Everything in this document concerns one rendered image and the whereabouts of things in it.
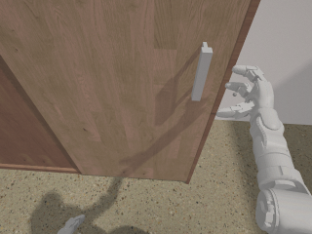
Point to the robot right upper arm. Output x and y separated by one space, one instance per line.
281 211

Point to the right robot forearm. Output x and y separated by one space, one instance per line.
272 156

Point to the left robot hand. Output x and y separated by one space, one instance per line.
72 225

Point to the right robot hand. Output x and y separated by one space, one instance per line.
261 95

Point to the wardrobe door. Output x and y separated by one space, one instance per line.
25 136
114 78

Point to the handle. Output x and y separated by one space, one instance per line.
201 71

